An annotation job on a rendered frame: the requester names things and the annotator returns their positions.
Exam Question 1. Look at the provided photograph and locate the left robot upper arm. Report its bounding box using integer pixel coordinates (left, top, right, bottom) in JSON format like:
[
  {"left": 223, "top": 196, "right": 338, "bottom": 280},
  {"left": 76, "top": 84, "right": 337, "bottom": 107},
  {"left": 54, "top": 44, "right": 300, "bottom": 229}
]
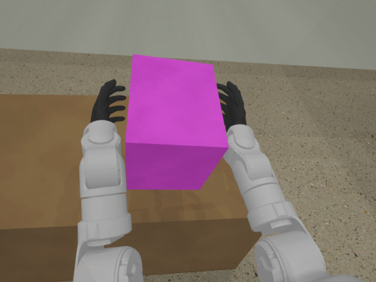
[{"left": 74, "top": 246, "right": 143, "bottom": 282}]

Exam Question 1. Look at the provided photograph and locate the left robot forearm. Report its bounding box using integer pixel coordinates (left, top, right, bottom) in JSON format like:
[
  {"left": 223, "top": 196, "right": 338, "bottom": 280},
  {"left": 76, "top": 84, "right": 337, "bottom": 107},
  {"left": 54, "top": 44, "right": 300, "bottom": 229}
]
[{"left": 73, "top": 120, "right": 132, "bottom": 282}]

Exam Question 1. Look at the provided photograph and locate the pedestal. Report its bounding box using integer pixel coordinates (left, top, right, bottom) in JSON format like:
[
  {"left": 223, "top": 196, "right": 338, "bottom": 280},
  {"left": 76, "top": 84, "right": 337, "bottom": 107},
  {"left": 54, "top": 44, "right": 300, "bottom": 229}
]
[{"left": 0, "top": 94, "right": 262, "bottom": 282}]

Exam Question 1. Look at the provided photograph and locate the right robot hand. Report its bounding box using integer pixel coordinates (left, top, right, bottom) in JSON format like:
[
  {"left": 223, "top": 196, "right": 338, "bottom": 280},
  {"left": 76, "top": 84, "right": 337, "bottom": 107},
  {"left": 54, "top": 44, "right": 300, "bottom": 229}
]
[{"left": 217, "top": 81, "right": 247, "bottom": 132}]

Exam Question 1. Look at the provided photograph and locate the right robot upper arm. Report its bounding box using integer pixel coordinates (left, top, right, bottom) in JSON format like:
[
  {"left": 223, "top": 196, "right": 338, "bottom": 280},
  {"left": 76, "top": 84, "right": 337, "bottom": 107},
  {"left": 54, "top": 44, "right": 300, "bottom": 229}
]
[{"left": 254, "top": 230, "right": 364, "bottom": 282}]

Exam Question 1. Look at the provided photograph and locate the right robot forearm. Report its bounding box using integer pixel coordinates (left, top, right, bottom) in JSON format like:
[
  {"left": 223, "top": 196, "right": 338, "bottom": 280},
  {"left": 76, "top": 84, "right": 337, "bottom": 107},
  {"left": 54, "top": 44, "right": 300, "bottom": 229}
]
[{"left": 223, "top": 125, "right": 326, "bottom": 269}]

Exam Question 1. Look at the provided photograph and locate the carton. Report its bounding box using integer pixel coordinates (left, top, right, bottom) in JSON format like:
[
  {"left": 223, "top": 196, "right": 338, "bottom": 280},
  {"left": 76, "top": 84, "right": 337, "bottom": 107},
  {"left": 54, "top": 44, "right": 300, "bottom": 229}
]
[{"left": 125, "top": 54, "right": 229, "bottom": 190}]

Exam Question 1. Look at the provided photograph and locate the left robot hand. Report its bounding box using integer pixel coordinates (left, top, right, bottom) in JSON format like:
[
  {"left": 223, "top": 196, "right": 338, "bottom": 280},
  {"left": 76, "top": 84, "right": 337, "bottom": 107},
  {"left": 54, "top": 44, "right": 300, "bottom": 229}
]
[{"left": 90, "top": 79, "right": 126, "bottom": 123}]

